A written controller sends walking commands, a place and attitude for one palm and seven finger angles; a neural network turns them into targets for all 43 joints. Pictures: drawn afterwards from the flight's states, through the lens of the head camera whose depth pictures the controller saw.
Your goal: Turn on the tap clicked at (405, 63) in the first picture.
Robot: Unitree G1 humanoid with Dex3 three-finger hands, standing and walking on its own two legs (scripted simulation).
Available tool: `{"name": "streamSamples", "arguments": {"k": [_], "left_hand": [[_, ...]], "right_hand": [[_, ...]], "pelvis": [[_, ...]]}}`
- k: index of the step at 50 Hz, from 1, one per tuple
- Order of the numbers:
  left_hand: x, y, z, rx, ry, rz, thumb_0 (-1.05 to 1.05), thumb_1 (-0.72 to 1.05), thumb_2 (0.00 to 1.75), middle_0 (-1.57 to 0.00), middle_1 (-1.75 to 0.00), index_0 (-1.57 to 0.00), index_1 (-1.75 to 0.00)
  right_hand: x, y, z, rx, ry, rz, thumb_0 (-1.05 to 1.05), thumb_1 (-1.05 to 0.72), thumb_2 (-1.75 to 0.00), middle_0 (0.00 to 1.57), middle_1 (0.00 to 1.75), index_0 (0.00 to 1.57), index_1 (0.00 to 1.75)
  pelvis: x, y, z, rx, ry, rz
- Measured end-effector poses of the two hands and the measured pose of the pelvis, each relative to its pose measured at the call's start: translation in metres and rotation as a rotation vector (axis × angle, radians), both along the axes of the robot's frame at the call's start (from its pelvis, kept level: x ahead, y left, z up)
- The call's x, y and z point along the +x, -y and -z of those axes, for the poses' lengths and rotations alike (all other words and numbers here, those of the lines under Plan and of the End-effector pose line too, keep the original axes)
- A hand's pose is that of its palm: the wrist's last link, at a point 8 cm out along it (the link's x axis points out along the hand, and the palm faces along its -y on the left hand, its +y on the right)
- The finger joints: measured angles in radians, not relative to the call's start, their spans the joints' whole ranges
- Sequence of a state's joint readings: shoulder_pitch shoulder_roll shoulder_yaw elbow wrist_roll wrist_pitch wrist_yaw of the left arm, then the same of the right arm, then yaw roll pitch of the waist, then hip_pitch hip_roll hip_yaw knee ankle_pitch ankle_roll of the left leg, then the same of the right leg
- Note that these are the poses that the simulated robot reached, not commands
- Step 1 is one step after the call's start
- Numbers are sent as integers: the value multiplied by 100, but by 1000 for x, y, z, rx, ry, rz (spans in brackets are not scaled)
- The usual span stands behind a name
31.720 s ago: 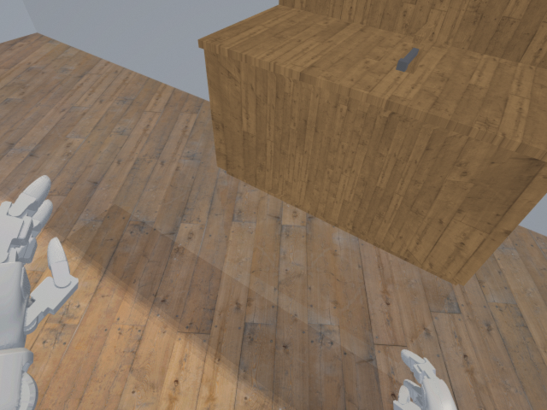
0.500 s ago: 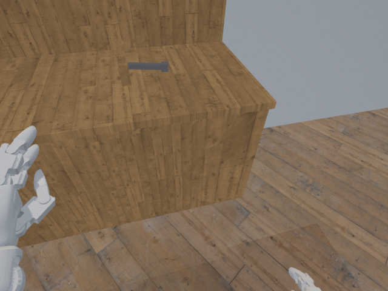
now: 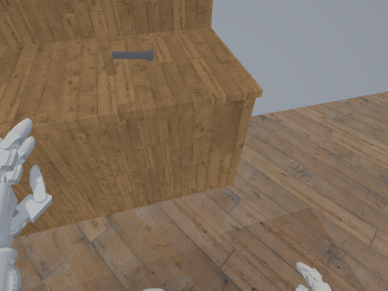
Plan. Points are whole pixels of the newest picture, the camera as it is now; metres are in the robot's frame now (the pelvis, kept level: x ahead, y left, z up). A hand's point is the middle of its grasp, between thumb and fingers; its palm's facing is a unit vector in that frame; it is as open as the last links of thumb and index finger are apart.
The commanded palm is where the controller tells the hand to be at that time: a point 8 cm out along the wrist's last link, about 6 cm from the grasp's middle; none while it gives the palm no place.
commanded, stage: stop stepping back and stand still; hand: left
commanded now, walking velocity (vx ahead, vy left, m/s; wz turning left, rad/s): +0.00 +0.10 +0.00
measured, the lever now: (149, 55) +0.87 +0.20 +0.06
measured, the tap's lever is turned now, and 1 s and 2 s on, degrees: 75 75 75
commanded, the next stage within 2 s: stand and check the lever's angle in 0.62 s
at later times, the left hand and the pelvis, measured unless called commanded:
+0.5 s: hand (33, 179) +0.24 +0.26 +0.17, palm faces +0.40 -0.86 -0.33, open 7.4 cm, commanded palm +0.19 +0.30 +0.19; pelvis +0.03 +0.02 +0.01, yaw -1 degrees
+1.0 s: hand (37, 177) +0.25 +0.26 +0.17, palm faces +0.37 -0.87 -0.34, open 7.4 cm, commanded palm +0.20 +0.30 +0.19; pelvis +0.03 +0.03 +0.01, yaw -1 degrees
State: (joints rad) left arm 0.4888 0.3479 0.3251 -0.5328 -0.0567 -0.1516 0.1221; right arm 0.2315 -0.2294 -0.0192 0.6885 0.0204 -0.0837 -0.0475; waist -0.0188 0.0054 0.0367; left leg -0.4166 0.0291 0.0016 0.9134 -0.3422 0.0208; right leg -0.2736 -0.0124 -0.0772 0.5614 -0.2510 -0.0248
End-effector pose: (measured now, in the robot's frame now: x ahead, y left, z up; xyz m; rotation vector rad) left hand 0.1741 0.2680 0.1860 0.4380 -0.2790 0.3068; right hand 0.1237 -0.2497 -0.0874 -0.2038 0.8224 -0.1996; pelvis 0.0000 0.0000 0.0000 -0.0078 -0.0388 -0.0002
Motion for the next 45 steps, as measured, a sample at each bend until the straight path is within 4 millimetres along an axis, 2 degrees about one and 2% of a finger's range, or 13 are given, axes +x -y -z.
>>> {"name": "streamSamples", "arguments": {"k": [4, 7, 15, 22, 29, 45], "left_hand": [[2, -7, -5, 34, 32, -1, 2, 89, 90, -21, -31, -21, -31], [5, -16, -5, 38, 34, -32, 2, 89, 90, -21, -31, -21, -31], [13, -23, 4, -37, 2, -68, 2, 89, 90, -21, -30, -21, -31], [23, -29, 2, -52, 1, -60, 2, 89, 90, -21, -31, -21, -31], [31, -36, 3, -62, -14, -63, 2, 89, 90, -21, -30, -21, -31], [38, -36, 5, -52, -39, -38, 2, 89, 90, -21, -30, -21, -31]], "right_hand": [[14, 12, -11, -67, 62, 11, 2, -90, -90, 20, 30, 20, 30], [26, 9, -16, -65, 89, 17, 2, -90, -90, 20, 30, 20, 30], [61, -29, -25, 1, 150, -63, 2, -90, -90, 20, 30, 20, 30], [79, -60, -31, 41, 168, -114, 1, -90, -90, 20, 30, 21, 30], [82, -66, -33, 41, 154, -118, 1, -90, -90, 20, 30, 21, 30], [64, -42, -31, -13, 102, -42, 2, -90, -90, 20, 30, 21, 30]], "pelvis": [[6, -5, 5, -12, 2, -13], [10, -7, 2, -2, 13, -9], [20, -13, -5, -10, 12, -3], [26, -20, -9, -9, 6, 5], [30, -25, -11, -10, 1, 14], [34, -28, -13, -10, -7, 24]]}}
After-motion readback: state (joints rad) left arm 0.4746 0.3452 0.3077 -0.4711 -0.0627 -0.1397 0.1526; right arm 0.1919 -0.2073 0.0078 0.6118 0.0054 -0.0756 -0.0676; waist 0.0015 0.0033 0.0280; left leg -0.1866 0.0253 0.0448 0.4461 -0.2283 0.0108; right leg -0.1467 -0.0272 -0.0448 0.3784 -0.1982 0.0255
